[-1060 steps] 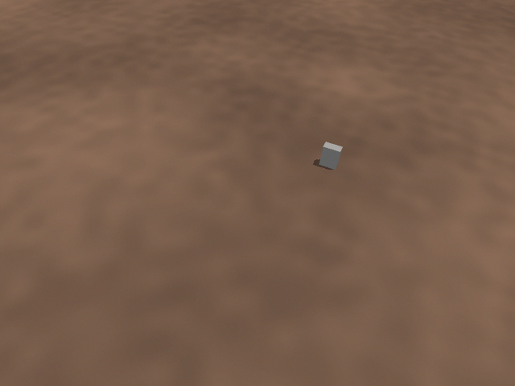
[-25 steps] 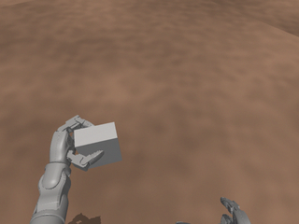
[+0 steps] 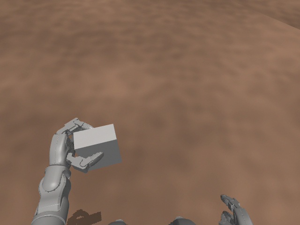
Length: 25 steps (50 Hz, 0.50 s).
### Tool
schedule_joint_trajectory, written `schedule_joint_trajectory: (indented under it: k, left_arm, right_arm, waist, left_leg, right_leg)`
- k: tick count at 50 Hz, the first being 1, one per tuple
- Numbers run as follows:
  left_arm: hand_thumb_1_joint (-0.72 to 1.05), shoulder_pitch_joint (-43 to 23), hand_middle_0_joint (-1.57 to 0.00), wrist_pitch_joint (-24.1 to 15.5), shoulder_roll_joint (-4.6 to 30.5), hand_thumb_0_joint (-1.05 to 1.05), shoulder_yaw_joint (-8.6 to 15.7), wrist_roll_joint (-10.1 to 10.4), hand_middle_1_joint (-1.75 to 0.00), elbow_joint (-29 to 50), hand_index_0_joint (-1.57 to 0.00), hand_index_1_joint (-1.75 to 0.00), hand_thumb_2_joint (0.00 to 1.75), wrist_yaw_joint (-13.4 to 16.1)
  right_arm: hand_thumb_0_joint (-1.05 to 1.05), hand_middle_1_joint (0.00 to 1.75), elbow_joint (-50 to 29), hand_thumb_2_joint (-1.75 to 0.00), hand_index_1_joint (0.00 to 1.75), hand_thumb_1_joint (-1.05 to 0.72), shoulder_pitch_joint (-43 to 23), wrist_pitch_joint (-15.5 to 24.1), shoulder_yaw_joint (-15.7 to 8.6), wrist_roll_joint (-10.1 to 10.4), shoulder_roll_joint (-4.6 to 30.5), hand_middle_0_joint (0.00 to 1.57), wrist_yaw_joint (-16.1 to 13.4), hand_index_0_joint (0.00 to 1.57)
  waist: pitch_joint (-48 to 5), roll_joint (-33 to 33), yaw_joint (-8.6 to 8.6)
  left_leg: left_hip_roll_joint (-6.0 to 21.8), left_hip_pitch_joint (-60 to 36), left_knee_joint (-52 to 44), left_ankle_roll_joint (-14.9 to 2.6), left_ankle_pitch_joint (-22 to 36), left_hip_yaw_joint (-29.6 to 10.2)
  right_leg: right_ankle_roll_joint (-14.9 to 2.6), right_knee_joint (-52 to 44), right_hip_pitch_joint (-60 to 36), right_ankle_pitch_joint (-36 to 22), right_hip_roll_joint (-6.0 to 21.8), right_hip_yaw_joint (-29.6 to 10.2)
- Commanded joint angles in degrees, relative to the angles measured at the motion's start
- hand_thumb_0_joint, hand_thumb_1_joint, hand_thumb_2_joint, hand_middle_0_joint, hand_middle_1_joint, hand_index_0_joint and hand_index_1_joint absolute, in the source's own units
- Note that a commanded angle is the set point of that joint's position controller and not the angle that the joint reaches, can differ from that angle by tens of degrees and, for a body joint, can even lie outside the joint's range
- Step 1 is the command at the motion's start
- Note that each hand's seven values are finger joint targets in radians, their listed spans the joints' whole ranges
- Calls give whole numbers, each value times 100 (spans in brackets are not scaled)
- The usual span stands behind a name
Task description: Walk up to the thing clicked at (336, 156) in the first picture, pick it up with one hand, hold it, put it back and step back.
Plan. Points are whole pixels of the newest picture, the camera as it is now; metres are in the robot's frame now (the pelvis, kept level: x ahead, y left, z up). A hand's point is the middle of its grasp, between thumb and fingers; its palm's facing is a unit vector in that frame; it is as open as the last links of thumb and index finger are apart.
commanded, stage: crouch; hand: left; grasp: from the side
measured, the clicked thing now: (100, 148) +0.32 +0.14 +0.01
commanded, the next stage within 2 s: lower in 1.68 s
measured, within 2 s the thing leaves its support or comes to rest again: neither
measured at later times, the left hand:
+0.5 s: hand (97, 171) +0.33 +0.19 -0.19, palm faces +0.06 -1.00 -0.02, open 9.2 cm
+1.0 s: hand (105, 185) +0.34 +0.19 -0.40, palm faces +0.09 -1.00 -0.03, open 9.2 cm
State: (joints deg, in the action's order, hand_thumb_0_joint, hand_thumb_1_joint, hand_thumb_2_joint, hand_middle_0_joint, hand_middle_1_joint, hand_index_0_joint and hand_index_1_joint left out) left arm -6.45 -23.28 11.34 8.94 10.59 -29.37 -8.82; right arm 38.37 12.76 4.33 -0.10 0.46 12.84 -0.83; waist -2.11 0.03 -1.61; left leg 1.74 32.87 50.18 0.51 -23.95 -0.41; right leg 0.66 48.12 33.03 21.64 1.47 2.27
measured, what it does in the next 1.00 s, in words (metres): lowers itself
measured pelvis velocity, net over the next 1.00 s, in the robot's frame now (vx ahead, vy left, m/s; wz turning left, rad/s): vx -0.08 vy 0.00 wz -0.03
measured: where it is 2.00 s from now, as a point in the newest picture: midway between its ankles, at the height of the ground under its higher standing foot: outside the picture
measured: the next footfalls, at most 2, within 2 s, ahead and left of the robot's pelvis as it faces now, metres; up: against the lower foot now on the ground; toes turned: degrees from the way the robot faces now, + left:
none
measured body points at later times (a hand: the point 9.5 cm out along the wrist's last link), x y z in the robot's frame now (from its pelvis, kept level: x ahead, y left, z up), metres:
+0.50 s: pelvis -0.03 +0.00 -0.17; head +0.12 +0.03 +0.26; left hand +0.32 +0.24 -0.19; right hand +0.12 -0.26 -0.28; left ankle +0.01 +0.12 -0.70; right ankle +0.03 -0.13 -0.70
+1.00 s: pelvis -0.08 +0.00 -0.35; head +0.12 +0.04 +0.06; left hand +0.33 +0.25 -0.40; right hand +0.04 -0.27 -0.47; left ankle +0.01 +0.12 -0.70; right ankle +0.03 -0.13 -0.70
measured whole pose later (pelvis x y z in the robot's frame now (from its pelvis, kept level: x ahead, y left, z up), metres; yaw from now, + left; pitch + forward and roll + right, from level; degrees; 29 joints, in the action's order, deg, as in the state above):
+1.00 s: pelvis -0.08 +0.00 -0.35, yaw -2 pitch +31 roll -4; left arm -31.9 -47.0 19.0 22.5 5.8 -59.8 -11.0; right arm 42.1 4.4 3.7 1.7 -6.2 15.4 5.5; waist -6.8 -1.7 -6.5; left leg 0.1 120.0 128.4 1.0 -39.6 -4.5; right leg 0.1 124.9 119.4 36.5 2.8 2.4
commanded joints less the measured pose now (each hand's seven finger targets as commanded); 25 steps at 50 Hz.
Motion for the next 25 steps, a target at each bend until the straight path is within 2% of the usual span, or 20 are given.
schedule_joint_trajectory:
  k: [1, 2, 3, 4, 6, 8, 9, 11, 12, 13, 16, 17, 18, 19, 21, 22, 23, 25]
  left_arm:
    - [19, -1662, -131, -776, 583, 0, 317, 119, -145, 1016, -135, -143, 122, -42]
    - [21, -1812, -131, -897, 663, 0, 372, 127, -144, 932, -134, -142, 121, -74]
    - [22, -1629, -133, -988, 635, 0, 427, 142, -146, 727, -136, -144, 121, -99]
    - [22, -1728, -134, -1085, 659, 0, 425, 120, -147, 702, -137, -145, 123, -114]
    - [19, -1867, -134, -1323, 810, 0, 530, 68, -147, 462, -137, -145, 123, -176]
    - [15, -2151, -134, -1551, 736, 0, 480, 69, -147, 336, -137, -145, 123, -221]
    - [13, -2129, -134, -1659, 752, 0, 632, 128, -147, 107, -137, -146, 122, -239]
    - [14, -2215, -136, -1857, 634, 0, 513, 145, -148, -100, -139, -146, 122, -304]
    - [14, -2056, -136, -1957, 781, 0, 744, 147, -147, -295, -138, -146, 122, -292]
    - [13, -2082, -137, -2052, 709, 0, 614, 112, -148, -397, -139, -147, 122, -323]
    - [17, -2099, -138, -2276, 715, 0, 611, 102, -149, -499, -140, -148, 124, -397]
    - [13, -2229, -139, -2335, 811, 0, 681, 83, -150, -473, -141, -149, 125, -397]
    - [15, -2090, -138, -2378, 973, 0, 871, 82, -149, -531, -140, -149, 126, -390]
    - [15, -2285, -138, -2426, 913, 0, 772, 76, -150, -371, -140, -149, 126, -398]
    - [16, -2304, -137, -2509, 1068, 0, 965, 76, -150, -359, -139, -149, 128, -343]
    - [16, -2394, -136, -2545, 932, 0, 827, 64, -150, -310, -138, -149, 128, -326]
    - [19, -2483, -135, -2560, 1084, 0, 1008, 58, -149, -341, -137, -148, 128, -309]
    - [17, -2857, -134, -2607, 933, 0, 794, 80, -148, -278, -136, -148, 127, -301]
  right_arm:
    - [0, 30, -618, -90, 30, -88, -119, 265, -383, -47, 804, 20, -7, 20]
    - [0, 30, -589, -90, 30, -88, -113, 274, -384, -59, 799, 20, 3, 20]
    - [0, 30, -567, -90, 30, -89, -99, 285, -392, -66, 809, 20, 20, 20]
    - [0, 30, -569, -90, 30, -89, -45, 299, -406, -96, 812, 20, 27, 20]
    - [0, 30, -521, -90, 30, -89, -20, 297, -426, -126, 842, 20, 58, 20]
    - [0, 30, -535, -90, 30, -89, -15, 291, -440, -163, 859, 20, 94, 20]
    - [0, 30, -546, -90, 30, -90, -23, 289, -443, -167, 885, 20, 107, 20]
    - [0, 30, -561, -90, 30, -90, -29, 326, -446, -197, 935, 20, 150, 20]
    - [0, 30, -577, -90, 30, -90, -50, 316, -442, -199, 961, 20, 167, 20]
    - [0, 30, -588, -90, 30, -90, -53, 315, -445, -204, 986, 20, 177, 20]
    - [0, 30, -592, -90, 30, -90, -78, 321, -427, -241, 1040, 20, 220, 20]
    - [0, 30, -586, -90, 30, -90, -82, 313, -445, -249, 1066, 20, 231, 20]
    - [0, 30, -591, -90, 30, -90, -83, 307, -434, -260, 1111, 20, 248, 20]
    - [0, 30, -573, -90, 30, -90, -99, 293, -448, -273, 1138, 20, 259, 20]
    - [0, 30, -559, -91, 30, -90, -146, 260, -452, -279, 1200, 20, 290, 20]
    - [0, 30, -519, -91, 30, -91, -147, 249, -439, -302, 1188, 20, 301, 20]
    - [0, 30, -477, -91, 30, -91, -156, 244, -448, -313, 1201, 20, 307, 20]
    - [0, 30, -446, -91, 30, -91, -175, 247, -452, -330, 1209, 20, 323, 20]
  waist:
    - [-1439, -23, -39]
    - [-1494, 38, -68]
    - [-1549, 36, -59]
    - [-1786, -22, -75]
    - [-1866, 82, -103]
    - [-2065, 171, -145]
    - [-2063, 165, -119]
    - [-2398, 259, -179]
    - [-2559, 174, -80]
    - [-2650, 157, -120]
    - [-3073, 219, -97]
    - [-3177, 287, -81]
    - [-3412, 327, -4]
    - [-3542, 475, -36]
    - [-3702, 463, 14]
    - [-3813, 510, -62]
    - [-3916, 460, -62]
    - [-4017, 442, -231]
  left_leg:
    - [-140, -33, -369, -88, 740, -30]
    - [-156, 98, -192, -91, 747, -16]
    - [-169, 198, -19, -96, 796, -11]
    - [-180, 353, 169, -107, 912, -4]
    - [-175, 652, 491, -110, 898, -25]
    - [-181, 1041, 822, -95, 776, -78]
    - [-191, 1294, 992, -84, 562, -95]
    - [-198, 1652, 1400, -65, 486, -160]
    - [-212, 1972, 1607, -77, 450, -167]
    - [-209, 2125, 1836, -82, 438, -174]
    - [-253, 2804, 2454, -100, 506, -187]
    - [-262, 2937, 2594, -97, 379, -195]
    - [-234, 2939, 2736, -89, 577, -220]
    - [-238, 3032, 2881, -76, 557, -226]
    - [-217, 3217, 3110, -56, 528, -289]
    - [-221, 3292, 3295, -49, 691, -310]
    - [-231, 3499, 3492, -76, 637, -293]
    - [-240, 3798, 3779, -89, 473, -311]
  right_leg:
    - [-148, -260, -253, -906, -144, -6]
    - [-142, -129, -100, -937, -131, -32]
    - [-141, 4, 0, -987, -122, -47]
    - [-138, 152, 6, -1150, -106, -75]
    - [-158, 481, 428, -1091, -108, -95]
    - [-190, 871, 911, -912, -124, -78]
    - [-195, 1060, 1163, -689, -132, -63]
    - [-213, 1520, 1707, -549, -140, -23]
    - [-215, 1732, 1839, -494, -124, -26]
    - [-223, 1969, 2132, -457, -135, -25]
    - [-215, 2522, 2567, -486, -96, -101]
    - [-230, 2676, 2783, -351, -104, -105]
    - [-241, 2877, 2953, -426, -103, -84]
    - [-257, 3054, 3206, -374, -99, -81]
    - [-279, 3408, 3586, -262, -122, -12]
    - [-283, 3597, 3774, -367, -122, 14]
    - [-278, 3723, 3868, -352, -121, -15]
    - [-281, 3985, 4167, -272, -128, -25]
